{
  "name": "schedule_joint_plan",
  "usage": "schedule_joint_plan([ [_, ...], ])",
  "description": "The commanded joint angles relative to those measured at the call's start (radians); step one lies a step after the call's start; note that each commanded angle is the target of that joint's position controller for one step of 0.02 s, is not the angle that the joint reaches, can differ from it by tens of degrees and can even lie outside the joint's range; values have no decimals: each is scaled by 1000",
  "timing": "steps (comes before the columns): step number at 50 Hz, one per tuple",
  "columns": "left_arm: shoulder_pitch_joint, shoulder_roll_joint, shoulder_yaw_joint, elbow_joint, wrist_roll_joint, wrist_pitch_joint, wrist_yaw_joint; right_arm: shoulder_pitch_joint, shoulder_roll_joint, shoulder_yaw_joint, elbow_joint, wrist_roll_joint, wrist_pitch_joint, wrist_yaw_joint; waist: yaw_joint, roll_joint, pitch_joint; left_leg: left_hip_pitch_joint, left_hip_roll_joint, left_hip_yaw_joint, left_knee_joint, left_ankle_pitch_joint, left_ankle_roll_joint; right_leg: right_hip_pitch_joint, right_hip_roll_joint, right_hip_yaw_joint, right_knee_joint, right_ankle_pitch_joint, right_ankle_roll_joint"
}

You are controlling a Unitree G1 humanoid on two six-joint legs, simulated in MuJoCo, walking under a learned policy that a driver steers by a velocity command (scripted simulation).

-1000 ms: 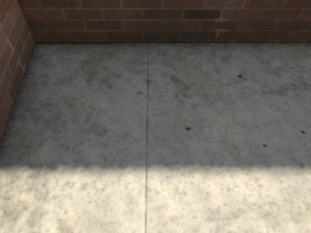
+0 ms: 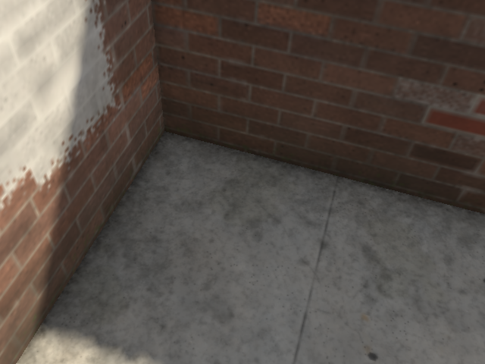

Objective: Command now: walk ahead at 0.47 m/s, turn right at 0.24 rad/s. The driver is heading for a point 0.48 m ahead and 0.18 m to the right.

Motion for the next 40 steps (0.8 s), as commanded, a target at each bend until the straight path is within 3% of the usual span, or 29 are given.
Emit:
schedule_joint_plan([
  [1,-96,22,-2,-92,0,-4,-5,-40,-153,-41,-48,-1,-24,-10,-9,128,78,26,241,-88,-159,282,131,-118,-3,33,-146,152,17],
  [6,-246,2,-19,-156,-1,-10,-35,16,-185,-48,10,14,-23,-18,-55,111,126,57,265,19,-166,304,103,-36,28,-29,-381,277,-22],
  [8,-267,14,-14,-173,-4,-12,-50,22,-188,-50,24,16,-15,-13,-45,117,126,120,281,49,-123,449,90,-18,46,-52,-408,231,-58],
  [10,-237,46,0,-182,2,-8,-57,10,-218,-58,22,18,-1,-21,-7,148,70,191,286,82,6,824,66,61,100,-107,-404,117,-100],
  [11,-171,75,16,-172,3,-3,-55,9,-234,-62,19,16,10,-28,33,169,13,215,283,96,121,1005,52,147,137,-133,-395,59,-122],
  [12,-33,117,40,-143,0,2,-49,-1,-243,-63,14,15,20,-35,112,165,-66,168,265,118,312,1078,30,338,172,-143,-425,70,-154],
  [13,121,176,68,-112,-3,11,-31,3,-237,-57,0,10,18,-43,190,116,-148,-36,235,120,570,914,-3,636,127,-35,-443,103,-198],
  [14,168,292,89,-111,-2,11,-20,136,-86,-7,-50,-24,-6,-22,95,-166,-292,-510,54,82,1005,-10,-74,1077,-170,505,-448,5,-398],
  [15,201,222,71,-123,-8,10,-14,71,-141,-7,-49,-3,-49,-4,150,-110,-453,-631,-28,-138,1161,-316,-72,1156,-257,836,-631,-129,-459],
  [16,164,182,58,-115,4,7,-10,-51,-198,-27,-88,42,-70,7,170,-60,-297,-718,36,-172,1157,-238,-53,1058,-216,678,-669,-114,-385],
  [17,102,162,52,-121,1,4,-6,-103,-184,-17,-112,42,-83,5,132,16,-175,-708,79,-158,1066,-158,-41,890,-172,555,-681,-49,-348],
  [18,36,140,45,-133,3,4,-4,-124,-176,-19,-110,19,-84,-3,85,70,-86,-665,108,-143,975,-123,-45,727,-131,465,-698,55,-325],
  [20,-33,110,35,-159,20,2,1,-89,-181,-29,-108,0,-61,-7,17,25,-38,-542,138,-142,895,-86,-63,530,-82,382,-748,172,-324],
  [21,-44,110,36,-157,17,0,4,-71,-169,-27,-104,-5,-49,-8,2,13,-27,-523,143,-132,854,-80,-78,478,-73,357,-765,200,-330],
  [24,-41,139,43,-138,17,-1,20,-117,-128,-15,-118,-16,-28,-15,-1,10,21,-485,123,-84,687,8,-125,335,-38,237,-762,429,-314],
  [27,-1,134,42,-106,10,17,36,-213,-89,1,-125,-17,-35,-8,53,-15,-12,-376,66,-52,440,274,-129,308,37,127,-699,503,-233],
  [30,55,128,37,-72,5,34,42,-275,-104,-4,-135,1,-40,7,89,-38,-40,-339,35,-76,308,379,-110,391,3,181,-651,384,-205],
  [32,57,118,32,-62,11,39,44,-273,-135,-19,-138,-6,-44,14,79,-46,-47,-334,37,-100,253,335,-78,465,-35,240,-580,355,-188],
  [34,22,94,23,-63,14,42,46,-211,-143,-30,-121,-19,-52,15,28,-46,-54,-247,39,-89,160,373,-34,489,-21,258,-476,352,-153],
  [35,35,63,14,-69,23,38,45,-181,-171,-36,-121,-33,-59,10,21,-2,-86,-134,98,-124,139,619,-6,465,42,234,-378,294,-112],
  [36,149,24,-1,-64,36,28,41,-157,-217,-39,-136,-54,-59,5,63,166,-194,112,278,-286,214,969,100,326,119,200,-193,-31,-56],
  [37,245,29,-9,-32,20,31,41,-104,-158,-31,-110,-43,-38,7,46,317,-314,244,419,-482,200,964,245,215,167,141,12,-490,6],
  [38,216,92,3,-29,12,46,40,-88,-111,-17,-98,-11,-23,14,33,246,-296,195,416,-561,150,677,249,169,126,148,77,-540,33],
  [39,135,108,12,-38,7,71,45,-124,-102,-12,-96,-2,-9,17,23,174,-216,116,376,-535,110,432,212,141,99,137,117,-488,54],
  [40,87,104,15,-42,9,96,52,-180,-97,-5,-101,-6,2,19,30,141,-144,18,339,-485,67,270,180,140,79,115,104,-449,68],
])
